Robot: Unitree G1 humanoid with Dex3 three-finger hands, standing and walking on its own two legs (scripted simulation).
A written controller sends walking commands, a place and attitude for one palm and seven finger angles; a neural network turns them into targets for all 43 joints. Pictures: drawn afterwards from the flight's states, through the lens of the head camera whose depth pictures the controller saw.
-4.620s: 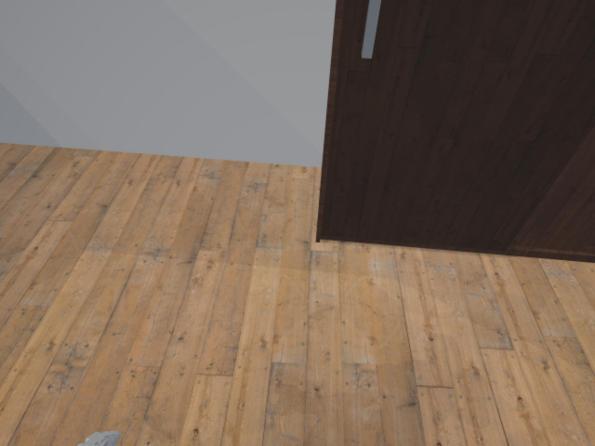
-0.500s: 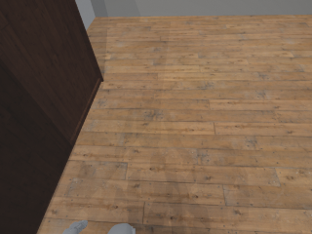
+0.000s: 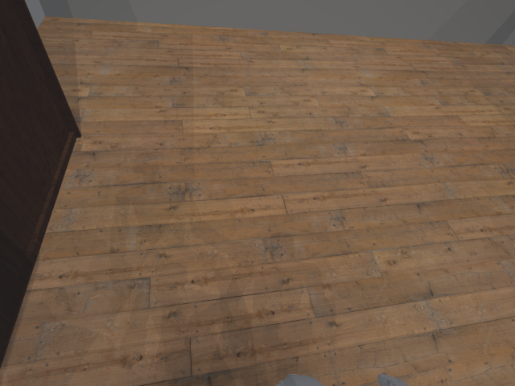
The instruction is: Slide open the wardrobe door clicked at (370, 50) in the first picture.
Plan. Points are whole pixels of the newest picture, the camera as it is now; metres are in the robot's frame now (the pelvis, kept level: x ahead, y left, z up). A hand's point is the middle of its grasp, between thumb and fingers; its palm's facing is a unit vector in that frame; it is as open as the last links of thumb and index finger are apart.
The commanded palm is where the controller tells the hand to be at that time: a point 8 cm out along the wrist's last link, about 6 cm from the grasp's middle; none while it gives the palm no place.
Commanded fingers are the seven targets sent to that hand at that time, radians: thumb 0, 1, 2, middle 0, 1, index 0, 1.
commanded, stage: walk to a spot facing it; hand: left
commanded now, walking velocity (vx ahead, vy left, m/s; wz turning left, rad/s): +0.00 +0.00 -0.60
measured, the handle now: out of the picture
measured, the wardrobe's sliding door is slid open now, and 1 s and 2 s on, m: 0.00 0.00 0.00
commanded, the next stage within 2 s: turn to face it in 0.68 s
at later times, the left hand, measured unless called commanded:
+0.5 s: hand (210, 364) +0.18 +0.09 -0.15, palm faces -0.28 -0.92 -0.26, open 7.4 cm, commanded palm none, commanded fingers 0.00 0.90 0.90 -0.20 -0.30 -0.20 -0.30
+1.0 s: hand (216, 365) +0.19 +0.08 -0.20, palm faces -0.28 -0.95 -0.16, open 7.4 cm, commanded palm none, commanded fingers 0.00 0.90 0.90 -0.20 -0.30 -0.20 -0.30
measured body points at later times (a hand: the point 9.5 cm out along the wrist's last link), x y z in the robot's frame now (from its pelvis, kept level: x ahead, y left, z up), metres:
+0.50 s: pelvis +0.01 -0.07 -0.01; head +0.01 -0.10 +0.44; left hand +0.19 +0.14 -0.13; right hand -0.08 -0.31 -0.17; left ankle +0.01 +0.08 -0.67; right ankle -0.04 -0.14 -0.74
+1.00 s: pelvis +0.19 -0.10 -0.02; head +0.22 -0.08 +0.42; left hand +0.20 +0.13 -0.19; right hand +0.20 -0.34 -0.16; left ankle +0.30 -0.07 -0.74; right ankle +0.00 -0.15 -0.66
